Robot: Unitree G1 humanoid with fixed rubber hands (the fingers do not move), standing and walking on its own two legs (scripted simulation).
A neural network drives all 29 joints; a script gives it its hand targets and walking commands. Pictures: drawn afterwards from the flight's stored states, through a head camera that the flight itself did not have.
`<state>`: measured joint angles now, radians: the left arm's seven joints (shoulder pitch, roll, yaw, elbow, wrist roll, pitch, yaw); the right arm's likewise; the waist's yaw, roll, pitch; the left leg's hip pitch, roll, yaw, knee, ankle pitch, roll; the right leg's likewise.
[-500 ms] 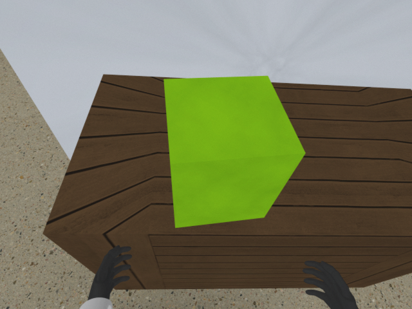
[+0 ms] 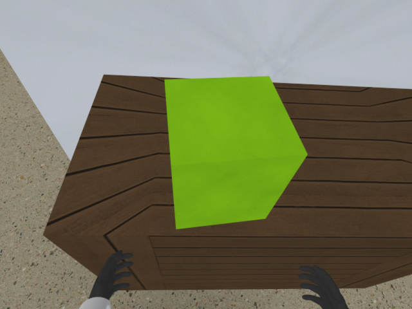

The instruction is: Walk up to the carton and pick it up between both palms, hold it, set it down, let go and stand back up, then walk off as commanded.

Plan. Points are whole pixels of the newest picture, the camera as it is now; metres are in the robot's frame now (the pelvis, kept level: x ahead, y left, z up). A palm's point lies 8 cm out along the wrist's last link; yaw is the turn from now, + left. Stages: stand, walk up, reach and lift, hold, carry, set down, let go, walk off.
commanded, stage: let go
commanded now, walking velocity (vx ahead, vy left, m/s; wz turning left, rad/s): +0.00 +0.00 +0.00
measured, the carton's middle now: (220, 156) +0.42 +0.00 +0.05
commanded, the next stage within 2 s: stand in 0.36 s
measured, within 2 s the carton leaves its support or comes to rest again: neither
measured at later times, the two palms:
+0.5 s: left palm (91, 298) +0.16 +0.23 -0.09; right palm out of the picture +0.15 -0.23 -0.08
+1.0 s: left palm out of the picture +0.08 +0.27 -0.12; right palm out of the picture +0.11 -0.22 -0.09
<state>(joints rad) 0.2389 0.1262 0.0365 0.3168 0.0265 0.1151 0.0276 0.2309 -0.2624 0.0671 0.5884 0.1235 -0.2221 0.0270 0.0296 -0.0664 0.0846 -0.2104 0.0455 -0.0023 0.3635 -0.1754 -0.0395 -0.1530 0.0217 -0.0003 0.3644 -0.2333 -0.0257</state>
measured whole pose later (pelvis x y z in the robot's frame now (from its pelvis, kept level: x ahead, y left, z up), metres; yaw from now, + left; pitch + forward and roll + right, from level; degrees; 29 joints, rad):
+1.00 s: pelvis -0.01 +0.01 -0.01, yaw +0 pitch -4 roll -1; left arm 0.31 0.25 0.04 0.66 0.03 -0.01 0.01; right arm 0.27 -0.24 0.07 0.67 0.04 -0.05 0.00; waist 0.03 -0.04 0.01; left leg -0.21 0.05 0.00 0.54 -0.26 -0.02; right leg -0.13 0.02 0.00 0.50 -0.30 -0.02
